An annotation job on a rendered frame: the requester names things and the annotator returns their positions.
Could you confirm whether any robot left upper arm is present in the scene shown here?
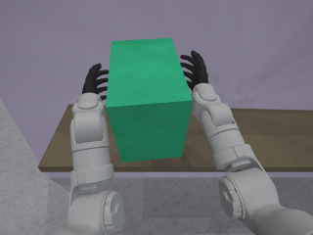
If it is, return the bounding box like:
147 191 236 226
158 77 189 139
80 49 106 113
45 190 126 235

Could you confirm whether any carton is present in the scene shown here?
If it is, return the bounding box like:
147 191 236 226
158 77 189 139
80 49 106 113
106 37 193 163

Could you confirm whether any right robot forearm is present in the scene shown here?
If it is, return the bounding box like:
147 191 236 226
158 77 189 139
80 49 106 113
191 83 279 201

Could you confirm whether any table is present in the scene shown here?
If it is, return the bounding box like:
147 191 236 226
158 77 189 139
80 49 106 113
38 104 313 172

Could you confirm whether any left robot forearm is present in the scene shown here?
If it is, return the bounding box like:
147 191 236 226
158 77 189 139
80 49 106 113
67 92 114 227

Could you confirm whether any robot right upper arm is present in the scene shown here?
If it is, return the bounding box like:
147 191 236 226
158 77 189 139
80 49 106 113
218 167 313 235

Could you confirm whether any right robot hand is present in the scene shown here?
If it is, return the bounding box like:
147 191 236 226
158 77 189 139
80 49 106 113
180 50 208 92

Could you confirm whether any left robot hand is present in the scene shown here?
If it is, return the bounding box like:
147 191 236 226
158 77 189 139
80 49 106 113
82 63 109 101

